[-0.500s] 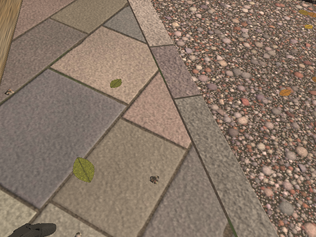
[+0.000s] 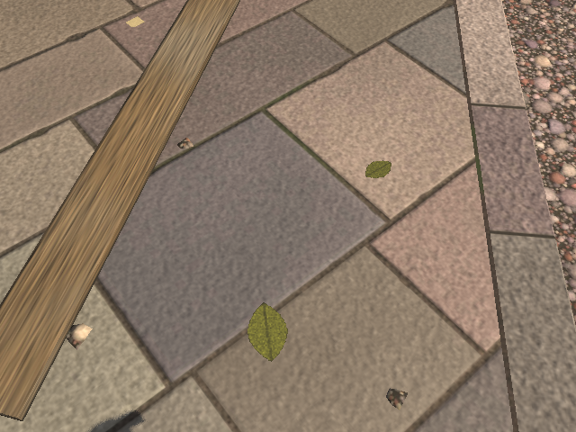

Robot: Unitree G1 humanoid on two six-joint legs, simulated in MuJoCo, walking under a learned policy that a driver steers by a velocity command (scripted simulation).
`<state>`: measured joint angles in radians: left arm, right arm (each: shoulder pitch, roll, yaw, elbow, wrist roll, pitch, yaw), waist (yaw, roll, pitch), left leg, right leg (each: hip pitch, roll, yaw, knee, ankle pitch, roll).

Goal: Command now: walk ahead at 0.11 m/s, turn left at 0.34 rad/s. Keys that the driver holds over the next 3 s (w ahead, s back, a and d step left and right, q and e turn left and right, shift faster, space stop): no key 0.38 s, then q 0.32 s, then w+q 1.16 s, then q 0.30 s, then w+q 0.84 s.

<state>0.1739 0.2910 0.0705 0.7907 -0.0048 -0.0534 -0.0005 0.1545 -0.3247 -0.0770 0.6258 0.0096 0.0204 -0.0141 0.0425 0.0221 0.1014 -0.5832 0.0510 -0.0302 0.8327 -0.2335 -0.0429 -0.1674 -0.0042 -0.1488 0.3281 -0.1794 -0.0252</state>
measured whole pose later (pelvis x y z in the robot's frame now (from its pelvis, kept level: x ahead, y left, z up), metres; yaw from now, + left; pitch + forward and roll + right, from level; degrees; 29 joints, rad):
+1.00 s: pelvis +0.13 +0.03 +0.00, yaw +19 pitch +2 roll -1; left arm 0.06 0.31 0.07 0.79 -0.01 -0.07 -0.01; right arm 0.32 -0.27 -0.07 0.71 0.02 -0.03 -0.02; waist -0.05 -0.02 0.02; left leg -0.17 -0.07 -0.14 0.36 -0.21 0.06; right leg -0.46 -0.02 0.07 0.65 -0.23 0.05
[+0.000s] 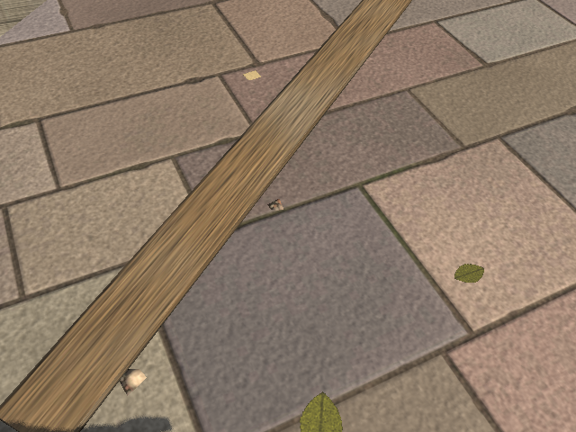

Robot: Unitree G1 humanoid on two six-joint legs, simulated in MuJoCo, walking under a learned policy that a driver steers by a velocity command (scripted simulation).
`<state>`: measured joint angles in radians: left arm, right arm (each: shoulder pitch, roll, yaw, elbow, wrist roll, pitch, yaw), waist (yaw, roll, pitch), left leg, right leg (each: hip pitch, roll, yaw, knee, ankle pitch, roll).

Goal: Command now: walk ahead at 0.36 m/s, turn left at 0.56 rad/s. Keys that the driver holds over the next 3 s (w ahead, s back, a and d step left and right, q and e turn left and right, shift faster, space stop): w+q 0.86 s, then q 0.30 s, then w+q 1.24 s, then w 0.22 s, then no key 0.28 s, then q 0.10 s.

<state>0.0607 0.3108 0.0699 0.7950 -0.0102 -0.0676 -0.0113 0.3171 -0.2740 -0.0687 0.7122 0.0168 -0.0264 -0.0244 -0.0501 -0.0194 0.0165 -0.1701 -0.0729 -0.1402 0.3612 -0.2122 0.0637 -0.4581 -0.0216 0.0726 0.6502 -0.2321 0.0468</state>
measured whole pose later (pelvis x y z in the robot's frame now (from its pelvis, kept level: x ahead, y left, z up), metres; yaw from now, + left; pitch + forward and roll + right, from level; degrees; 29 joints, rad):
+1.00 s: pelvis +0.45 +0.14 -0.01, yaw +35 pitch +2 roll +0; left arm 0.02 0.30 0.03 0.66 0.01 -0.09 -0.02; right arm 0.34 -0.30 -0.07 0.70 0.02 -0.03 -0.02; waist -0.07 -0.05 0.05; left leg -0.13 -0.12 -0.16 0.42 -0.30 0.08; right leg -0.63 -0.03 0.10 0.57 0.07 0.06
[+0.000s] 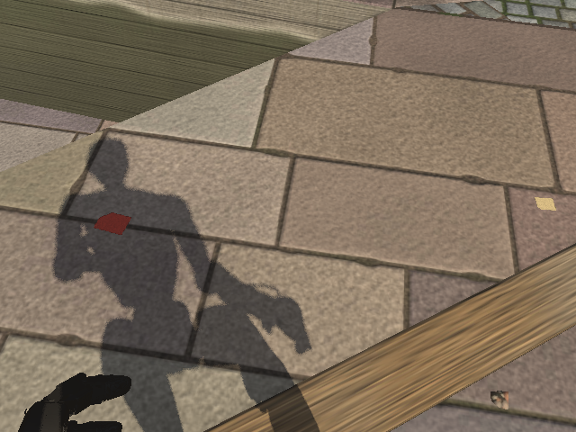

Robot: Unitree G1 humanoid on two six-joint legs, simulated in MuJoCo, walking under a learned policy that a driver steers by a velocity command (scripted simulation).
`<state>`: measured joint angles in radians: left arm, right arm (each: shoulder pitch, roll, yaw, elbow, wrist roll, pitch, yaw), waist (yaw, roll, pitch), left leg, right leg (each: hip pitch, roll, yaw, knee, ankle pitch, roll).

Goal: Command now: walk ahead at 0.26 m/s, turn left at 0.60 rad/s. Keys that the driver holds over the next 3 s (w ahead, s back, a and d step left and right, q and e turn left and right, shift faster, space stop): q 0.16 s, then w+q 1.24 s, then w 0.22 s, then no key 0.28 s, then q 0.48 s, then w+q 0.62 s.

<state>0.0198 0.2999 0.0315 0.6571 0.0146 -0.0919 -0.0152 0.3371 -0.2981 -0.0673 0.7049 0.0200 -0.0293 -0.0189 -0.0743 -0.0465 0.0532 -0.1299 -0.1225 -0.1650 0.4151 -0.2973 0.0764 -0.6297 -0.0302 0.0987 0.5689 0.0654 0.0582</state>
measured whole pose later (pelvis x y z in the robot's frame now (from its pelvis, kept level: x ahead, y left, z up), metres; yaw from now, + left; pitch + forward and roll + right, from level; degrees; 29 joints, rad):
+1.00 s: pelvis +0.33 +0.10 +0.00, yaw +36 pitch +2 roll -2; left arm -0.04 0.29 0.06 0.67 -0.03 -0.08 -0.05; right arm 0.39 -0.31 -0.08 0.71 0.01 -0.02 -0.03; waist -0.06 0.00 0.04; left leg -0.03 -0.03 -0.20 0.45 -0.62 0.03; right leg -0.49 0.02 -0.01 0.60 -0.14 0.02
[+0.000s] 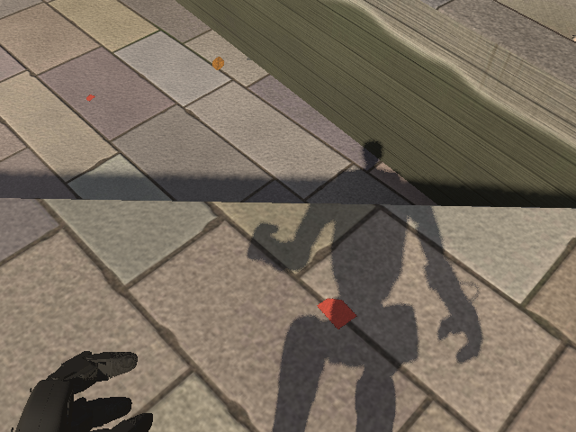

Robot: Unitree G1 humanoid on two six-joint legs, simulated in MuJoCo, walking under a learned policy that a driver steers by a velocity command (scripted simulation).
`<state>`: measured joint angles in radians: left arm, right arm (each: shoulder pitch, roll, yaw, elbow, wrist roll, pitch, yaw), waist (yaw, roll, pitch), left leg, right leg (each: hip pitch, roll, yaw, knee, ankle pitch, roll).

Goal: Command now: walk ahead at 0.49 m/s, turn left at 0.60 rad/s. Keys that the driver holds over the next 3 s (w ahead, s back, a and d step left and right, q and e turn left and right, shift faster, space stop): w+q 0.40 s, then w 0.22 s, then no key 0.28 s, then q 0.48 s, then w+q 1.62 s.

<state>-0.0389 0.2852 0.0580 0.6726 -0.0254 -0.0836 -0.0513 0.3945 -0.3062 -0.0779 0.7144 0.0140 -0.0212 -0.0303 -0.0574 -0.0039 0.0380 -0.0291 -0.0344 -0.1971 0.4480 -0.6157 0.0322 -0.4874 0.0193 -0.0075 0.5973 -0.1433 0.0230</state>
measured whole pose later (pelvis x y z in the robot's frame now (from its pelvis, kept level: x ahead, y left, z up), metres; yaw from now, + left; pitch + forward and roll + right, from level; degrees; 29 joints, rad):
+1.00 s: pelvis +0.50 +0.13 -0.02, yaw +22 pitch +1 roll +0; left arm 0.07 0.23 0.02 0.76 0.02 -0.06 -0.02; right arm 0.29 -0.28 -0.04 0.82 0.02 -0.02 -0.03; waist -0.02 0.02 0.05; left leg -0.29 -0.07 -0.09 0.98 -0.61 -0.01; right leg -0.47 0.01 -0.04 0.53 -0.09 -0.04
